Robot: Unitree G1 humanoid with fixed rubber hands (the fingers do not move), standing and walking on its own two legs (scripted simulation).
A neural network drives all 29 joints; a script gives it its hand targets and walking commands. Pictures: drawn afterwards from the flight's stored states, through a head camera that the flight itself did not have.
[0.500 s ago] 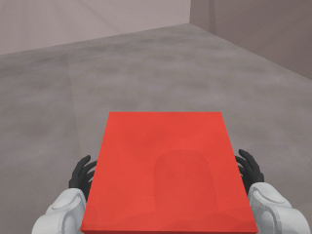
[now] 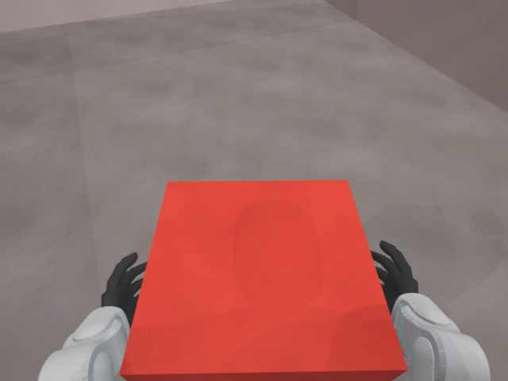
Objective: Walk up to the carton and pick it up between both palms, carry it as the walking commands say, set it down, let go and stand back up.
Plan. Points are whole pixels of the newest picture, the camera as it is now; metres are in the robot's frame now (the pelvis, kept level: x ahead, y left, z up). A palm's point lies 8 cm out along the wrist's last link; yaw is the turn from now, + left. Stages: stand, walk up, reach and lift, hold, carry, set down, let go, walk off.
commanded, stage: carry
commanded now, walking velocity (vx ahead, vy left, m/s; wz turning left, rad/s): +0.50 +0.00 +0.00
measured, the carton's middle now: (258, 299) +0.26 -0.01 -0.01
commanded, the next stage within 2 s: none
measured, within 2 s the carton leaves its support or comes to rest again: neither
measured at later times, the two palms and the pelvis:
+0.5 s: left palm (156, 139) +0.55 +0.18 +0.08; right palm (335, 118) +0.61 -0.19 +0.08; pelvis +0.36 -0.03 +0.01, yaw +3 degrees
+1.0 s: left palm (188, 47) +0.96 +0.15 +0.07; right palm (319, 47) +0.95 -0.22 +0.07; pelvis +0.74 -0.02 -0.01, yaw +1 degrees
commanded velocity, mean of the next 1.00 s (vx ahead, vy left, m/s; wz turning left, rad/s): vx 0.50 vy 0.00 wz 0.00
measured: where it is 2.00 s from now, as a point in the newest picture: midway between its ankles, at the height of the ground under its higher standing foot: (240, 180)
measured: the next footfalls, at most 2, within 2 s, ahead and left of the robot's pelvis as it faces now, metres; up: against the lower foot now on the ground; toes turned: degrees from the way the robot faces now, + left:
right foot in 0.20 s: +0.30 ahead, -0.12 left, +0.00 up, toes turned -7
left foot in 0.60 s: +0.60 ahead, +0.11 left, +0.00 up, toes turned +10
